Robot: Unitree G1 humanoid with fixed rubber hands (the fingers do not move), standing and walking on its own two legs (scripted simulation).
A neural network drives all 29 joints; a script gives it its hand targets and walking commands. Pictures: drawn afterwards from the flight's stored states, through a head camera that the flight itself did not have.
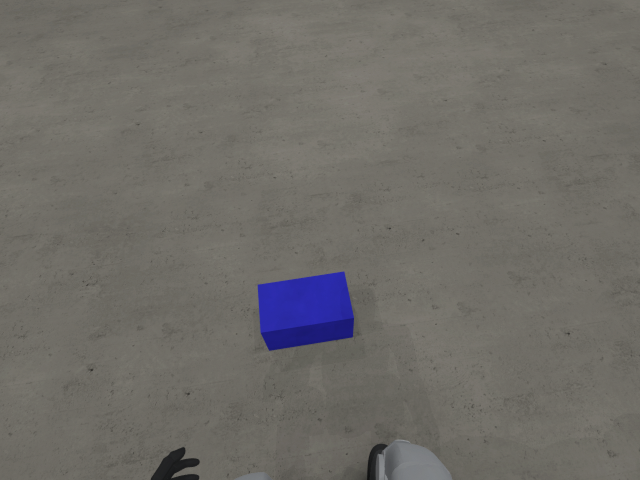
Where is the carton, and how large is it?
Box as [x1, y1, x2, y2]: [258, 272, 353, 350]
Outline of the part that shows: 344,272 337,272 258,285 260,330 269,350 352,336 353,315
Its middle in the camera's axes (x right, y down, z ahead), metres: -0.04 +0.24 +1.23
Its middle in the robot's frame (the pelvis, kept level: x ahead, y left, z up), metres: +0.61 +0.03 -0.68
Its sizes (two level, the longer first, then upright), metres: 0.272 0.156 0.160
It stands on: the floor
